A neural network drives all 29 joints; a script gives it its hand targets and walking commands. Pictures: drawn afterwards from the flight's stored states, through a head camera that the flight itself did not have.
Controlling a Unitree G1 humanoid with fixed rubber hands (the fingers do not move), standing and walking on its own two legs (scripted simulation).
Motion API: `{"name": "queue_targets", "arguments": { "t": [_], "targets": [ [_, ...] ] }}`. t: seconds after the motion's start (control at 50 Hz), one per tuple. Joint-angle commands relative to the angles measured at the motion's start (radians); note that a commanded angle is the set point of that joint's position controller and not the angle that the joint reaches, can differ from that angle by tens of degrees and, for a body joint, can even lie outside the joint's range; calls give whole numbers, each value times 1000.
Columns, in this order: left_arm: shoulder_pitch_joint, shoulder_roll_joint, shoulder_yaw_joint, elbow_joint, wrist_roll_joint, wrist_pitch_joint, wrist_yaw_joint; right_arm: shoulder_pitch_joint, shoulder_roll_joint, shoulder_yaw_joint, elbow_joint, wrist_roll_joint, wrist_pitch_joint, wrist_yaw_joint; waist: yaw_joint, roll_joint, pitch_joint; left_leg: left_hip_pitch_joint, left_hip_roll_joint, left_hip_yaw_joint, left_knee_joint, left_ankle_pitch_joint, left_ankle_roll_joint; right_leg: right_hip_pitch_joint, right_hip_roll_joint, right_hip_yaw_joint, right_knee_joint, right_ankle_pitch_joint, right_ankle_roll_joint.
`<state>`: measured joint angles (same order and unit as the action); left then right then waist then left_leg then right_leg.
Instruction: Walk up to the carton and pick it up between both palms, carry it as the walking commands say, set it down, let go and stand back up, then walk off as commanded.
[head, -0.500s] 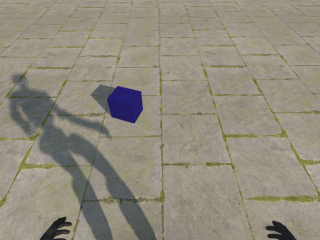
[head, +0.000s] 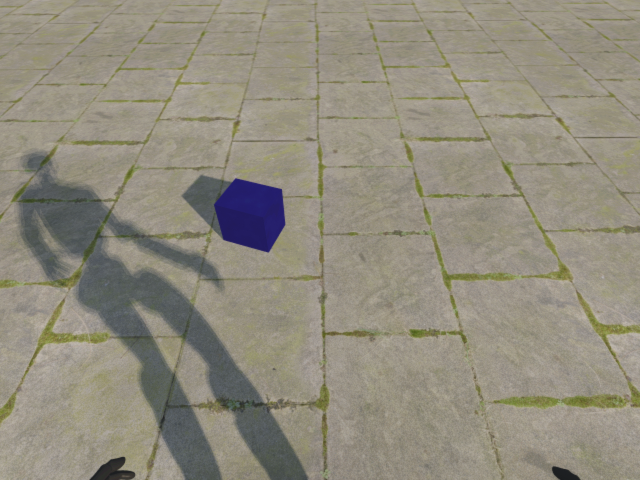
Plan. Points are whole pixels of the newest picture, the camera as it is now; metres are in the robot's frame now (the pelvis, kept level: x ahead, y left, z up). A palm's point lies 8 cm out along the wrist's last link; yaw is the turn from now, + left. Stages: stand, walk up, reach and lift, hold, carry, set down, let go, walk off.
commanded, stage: stand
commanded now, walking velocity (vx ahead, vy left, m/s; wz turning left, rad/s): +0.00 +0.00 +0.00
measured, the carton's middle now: (252, 215) +1.26 +0.35 -0.67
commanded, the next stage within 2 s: walk up in 0.22 s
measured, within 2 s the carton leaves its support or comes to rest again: neither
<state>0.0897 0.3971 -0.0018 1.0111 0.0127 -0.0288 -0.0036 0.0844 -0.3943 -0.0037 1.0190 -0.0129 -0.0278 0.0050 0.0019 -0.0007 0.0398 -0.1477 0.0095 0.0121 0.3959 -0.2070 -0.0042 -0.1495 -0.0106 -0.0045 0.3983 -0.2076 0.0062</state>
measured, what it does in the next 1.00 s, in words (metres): walks ahead: left foot, then right foot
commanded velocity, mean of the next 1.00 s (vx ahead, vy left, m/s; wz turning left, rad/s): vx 0.00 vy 0.00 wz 0.00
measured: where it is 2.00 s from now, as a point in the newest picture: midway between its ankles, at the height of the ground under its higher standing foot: (232, 384)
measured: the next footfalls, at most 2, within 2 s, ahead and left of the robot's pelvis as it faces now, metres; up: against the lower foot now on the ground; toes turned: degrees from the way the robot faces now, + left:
left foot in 0.72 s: +0.18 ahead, +0.23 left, +0.00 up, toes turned -3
right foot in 1.00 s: +0.24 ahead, +0.00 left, +0.00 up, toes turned -12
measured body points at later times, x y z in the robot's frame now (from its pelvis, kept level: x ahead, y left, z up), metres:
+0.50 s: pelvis +0.01 +0.01 +0.00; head +0.01 +0.00 +0.45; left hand +0.09 +0.35 -0.10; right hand +0.13 -0.33 -0.10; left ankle +0.00 +0.13 -0.72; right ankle +0.01 -0.12 -0.74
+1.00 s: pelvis +0.15 +0.12 -0.02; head +0.16 +0.10 +0.43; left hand +0.31 +0.45 -0.09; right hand +0.16 -0.25 -0.11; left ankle +0.14 +0.23 -0.74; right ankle +0.20 +0.01 -0.75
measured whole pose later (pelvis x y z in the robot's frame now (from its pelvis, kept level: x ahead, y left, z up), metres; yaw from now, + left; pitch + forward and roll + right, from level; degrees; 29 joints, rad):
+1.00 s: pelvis +0.15 +0.12 -0.02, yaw -9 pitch -1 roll +0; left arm 0.33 0.50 0.07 0.83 0.01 -0.12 0.01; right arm 0.31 -0.50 -0.13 0.72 -0.06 0.01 0.12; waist -0.07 0.05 0.02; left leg -0.24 0.04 0.11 0.66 -0.41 0.04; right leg -0.38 0.00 -0.07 0.62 -0.31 -0.05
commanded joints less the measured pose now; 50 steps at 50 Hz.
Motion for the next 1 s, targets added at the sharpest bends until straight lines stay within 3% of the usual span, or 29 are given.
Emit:
{"name": "queue_targets", "arguments": {
  "t": [0.0, 0.38, 0.4, 0.42, 0.44, 0.46, 0.48, 0.5, 0.54, 0.6, 0.62, 0.64, 0.66, 0.68, 0.7, 0.72, 0.74, 0.76, 0.78, 0.82, 0.84, 0.9, 0.92, 0.94, 0.96, 0.98],
  "targets": [
    [-46, 171, 31, -35, 0, -9, 5, -47, -170, -32, -35, 0, -9, -5, 0, 1, -53, 8, 110, -99, -81, 84, 34, 1, -109, 97, -81, 87, -37],
    [-43, 176, 31, -6, -1, -4, 7, -40, -174, -31, -7, 1, -3, -7, -1, 1, -53, 23, 116, -97, -100, 107, 31, 18, -114, 95, -102, 111, -33],
    [157, 307, 87, -2, 1, -30, 10, -44, -324, -117, -94, -51, 7, 37, 24, 127, -102, -45, 81, -34, 57, -356, 50, 21, -133, 178, -32, -260, -125],
    [219, 350, 116, -11, 0, -42, 14, -79, -272, -116, -144, -63, 18, 61, 58, 23, -39, -302, 81, -65, 180, -463, 57, 87, -204, 335, -87, -497, -178],
    [251, 375, 137, -24, 4, -51, 16, -158, -215, -112, -202, -66, 25, 84, 88, -124, 57, -527, 21, -10, 349, -339, 38, 161, -307, 522, -201, -590, -252],
    [251, 382, 147, -44, 10, -65, 22, -199, -206, -113, -244, -70, 30, 97, 83, -120, 80, -632, 71, -108, 498, -232, 27, 170, -360, 611, -239, -571, -287],
    [203, 377, 149, -75, 4, -76, 29, -156, -230, -130, -248, -61, 28, 104, 38, -74, 52, -626, 103, -154, 548, -151, 12, 164, -348, 578, -229, -484, -274],
    [174, 372, 150, -101, 6, -79, 32, -95, -242, -138, -237, -57, 24, 110, 12, -73, 13, -581, 116, -157, 543, -127, -3, 136, -311, 518, -216, -433, -249],
    [144, 371, 145, -144, 16, -85, 32, -66, -247, -139, -248, -52, 26, 128, -3, -123, -13, -476, 113, -117, 483, -146, -21, 32, -249, 395, -188, -389, -222],
    [188, 397, 149, -166, 24, -88, 25, -109, -248, -155, -288, -50, 38, 148, 14, -153, 26, -363, 95, -55, 377, -169, -19, -123, -232, 339, -171, -388, -217],
    [188, 406, 151, -174, 24, -87, 24, -97, -248, -161, -293, -48, 39, 151, 7, -158, 30, -303, 86, -36, 346, -160, -14, -168, -227, 320, -161, -381, -212],
    [174, 411, 152, -184, 24, -85, 23, -58, -251, -169, -290, -43, 39, 153, -13, -166, 26, -217, 72, -12, 314, -145, -10, -224, -219, 293, -145, -368, -204],
    [140, 410, 150, -197, 24, -79, 24, 16, -253, -177, -275, -37, 36, 152, -56, -161, 18, -84, 49, 22, 250, -118, -6, -303, -195, 243, -93, -364, -187],
    [120, 378, 141, -208, 29, -72, 25, 129, -274, -190, -247, -38, 32, 146, -112, -96, -12, 102, 11, 45, 196, -125, 3, -415, -139, 173, 45, -353, -159],
    [146, 299, 120, -218, 35, -65, 30, 284, -313, -208, -210, -46, 24, 133, -173, 87, -77, 337, 16, -17, 134, -243, 38, -583, -48, 80, 340, -354, -126],
    [146, 186, 83, -264, 6, -78, 39, 347, -417, -221, -246, -59, 13, 115, -214, 439, -98, 325, 319, -510, -131, -616, 136, -769, 102, -13, 708, -416, -60],
    [180, 250, 83, -248, 0, -71, 52, 193, -419, -216, -298, -34, 8, 108, -125, 249, -43, 81, 408, -645, -230, -751, 211, -694, 10, 98, 836, -332, -55],
    [234, 317, 101, -225, -2, -72, 46, 111, -398, -207, -321, -27, 9, 105, -69, 189, -35, -32, 386, -610, -217, -729, 239, -601, -29, 93, 839, -263, -52],
    [277, 341, 107, -194, -6, -73, 36, 68, -371, -199, -326, -30, 9, 101, -31, 167, -12, -72, 328, -490, -179, -645, 228, -546, -59, 81, 788, -222, -41],
    [322, 346, 114, -161, -7, -77, 20, 48, -337, -187, -335, -32, 9, 94, -5, 198, 28, -177, 226, -273, -132, -450, 211, -397, -63, 34, 603, -219, -19],
    [313, 328, 113, -161, -6, -77, 14, 74, -331, -183, -336, -32, 9, 99, -10, 193, 46, -198, 227, -242, -123, -411, 221, -355, -47, 7, 535, -232, -19],
    [262, 297, 112, -200, -7, -83, 8, 113, -325, -183, -367, -41, 11, 111, -33, 191, 63, -170, 277, -237, -126, -373, 245, -318, -34, -28, 376, -190, -36],
    [271, 289, 113, -203, -8, -88, 9, 95, -317, -181, -383, -41, 16, 113, -20, 174, 57, -190, 270, -205, -108, -360, 233, -260, -23, -45, 302, -138, -44],
    [311, 278, 115, -195, -8, -95, 12, 63, -307, -176, -401, -39, 23, 114, 16, 144, 42, -254, 245, -144, -57, -362, 206, -134, -3, -74, 198, -57, -56],
    [382, 295, 128, -179, 0, -105, 20, 63, -275, -165, -409, -43, 30, 115, 57, 83, 0, -359, 188, -73, 85, -353, 162, 52, 20, -64, 136, -58, -66],
    [477, 341, 154, -169, 4, -113, 35, 78, -226, -149, -419, -46, 29, 113, 121, -39, -52, -502, 112, 4, 323, -261, 107, 245, -43, 65, 63, -155, -85]
  ]
}}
